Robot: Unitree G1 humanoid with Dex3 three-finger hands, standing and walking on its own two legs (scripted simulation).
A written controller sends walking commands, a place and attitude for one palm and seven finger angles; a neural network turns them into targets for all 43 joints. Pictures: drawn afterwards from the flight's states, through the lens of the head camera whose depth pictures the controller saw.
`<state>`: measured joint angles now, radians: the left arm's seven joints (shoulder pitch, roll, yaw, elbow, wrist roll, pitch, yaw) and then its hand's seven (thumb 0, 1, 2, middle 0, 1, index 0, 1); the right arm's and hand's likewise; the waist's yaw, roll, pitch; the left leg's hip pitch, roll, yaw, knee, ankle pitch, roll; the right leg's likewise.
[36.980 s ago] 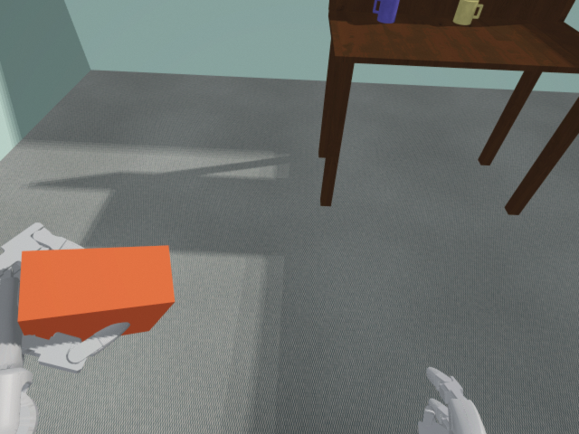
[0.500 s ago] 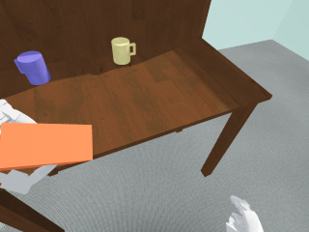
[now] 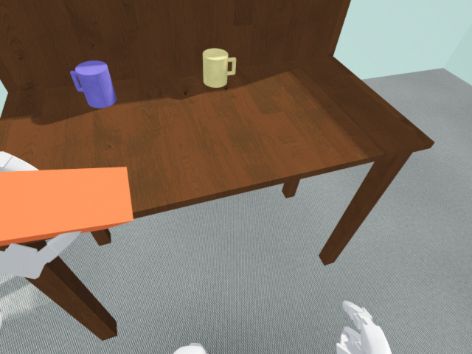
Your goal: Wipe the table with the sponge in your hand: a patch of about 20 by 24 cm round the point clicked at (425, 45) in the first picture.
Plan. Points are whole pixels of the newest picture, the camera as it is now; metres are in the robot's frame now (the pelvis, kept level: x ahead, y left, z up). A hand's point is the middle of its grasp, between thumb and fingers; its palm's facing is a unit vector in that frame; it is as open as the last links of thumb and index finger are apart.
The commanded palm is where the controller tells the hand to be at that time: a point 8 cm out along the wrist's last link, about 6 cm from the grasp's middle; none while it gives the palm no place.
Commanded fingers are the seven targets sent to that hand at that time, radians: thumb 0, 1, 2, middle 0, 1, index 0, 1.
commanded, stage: step back with the hand held close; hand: left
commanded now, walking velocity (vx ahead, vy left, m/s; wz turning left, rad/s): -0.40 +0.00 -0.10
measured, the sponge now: (78, 206) +0.23 +0.22 +0.19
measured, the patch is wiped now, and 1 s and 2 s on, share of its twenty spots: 1.00 1.00 1.00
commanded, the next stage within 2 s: stop stepping back and stand still in 0.20 s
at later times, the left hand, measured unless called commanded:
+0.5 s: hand (6, 338) +0.10 +0.22 +0.19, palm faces +0.28 -0.87 -0.41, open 9.6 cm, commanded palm +0.05 +0.27 +0.22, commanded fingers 0.00 0.10 1.30 -1.20 -1.60 -1.20 -1.60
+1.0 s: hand out of the picture -0.02 +0.24 +0.21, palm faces +0.35 -0.88 -0.32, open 9.6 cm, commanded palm -0.06 +0.29 +0.22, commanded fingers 0.00 0.10 1.30 -1.20 -1.60 -1.20 -1.60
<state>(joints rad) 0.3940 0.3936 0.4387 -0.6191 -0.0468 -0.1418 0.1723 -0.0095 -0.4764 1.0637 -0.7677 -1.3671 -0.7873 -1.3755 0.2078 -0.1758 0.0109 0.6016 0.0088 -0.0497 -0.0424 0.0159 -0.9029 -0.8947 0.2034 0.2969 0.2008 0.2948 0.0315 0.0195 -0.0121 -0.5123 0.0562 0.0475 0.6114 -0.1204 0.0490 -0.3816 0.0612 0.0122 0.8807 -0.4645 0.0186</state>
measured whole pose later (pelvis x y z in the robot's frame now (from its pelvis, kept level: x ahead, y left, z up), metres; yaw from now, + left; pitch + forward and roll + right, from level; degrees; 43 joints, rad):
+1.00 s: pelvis -0.24 +0.02 +0.01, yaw -4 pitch -2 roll -1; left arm 0.45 0.37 0.35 -0.54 -0.05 -0.13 0.11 -0.01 -0.48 1.06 -0.77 -1.37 -0.79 -1.38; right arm 0.28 -0.20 0.03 0.68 0.02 -0.06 -0.04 0.02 -0.90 -0.89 0.21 0.30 0.20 0.30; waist 0.00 -0.02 -0.08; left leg -0.51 0.06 0.04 1.01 -0.36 0.02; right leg -0.29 0.03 -0.09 0.53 -0.23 -0.07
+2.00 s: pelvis -0.23 +0.06 +0.02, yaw -2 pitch -1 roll -1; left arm 0.45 0.37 0.36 -0.55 -0.05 -0.14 0.16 -0.01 -0.48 1.06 -0.77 -1.37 -0.78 -1.38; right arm 0.16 -0.21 0.02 0.60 0.01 -0.09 -0.05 0.02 -0.90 -0.89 0.20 0.30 0.20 0.29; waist 0.00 0.01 0.01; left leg -0.28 0.03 0.05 0.51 -0.22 0.02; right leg -0.23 0.01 -0.05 0.45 -0.21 -0.01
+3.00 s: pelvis -0.23 +0.08 +0.02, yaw -2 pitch +0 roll -2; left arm 0.44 0.35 0.35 -0.52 -0.04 -0.14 0.17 -0.01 -0.48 1.06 -0.77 -1.37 -0.78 -1.38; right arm 0.17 -0.20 0.02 0.61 0.01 -0.08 -0.05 0.02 -0.90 -0.89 0.20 0.30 0.20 0.29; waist 0.01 0.02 0.01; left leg -0.29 0.02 0.06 0.50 -0.21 0.03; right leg -0.23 0.00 -0.04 0.41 -0.18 0.01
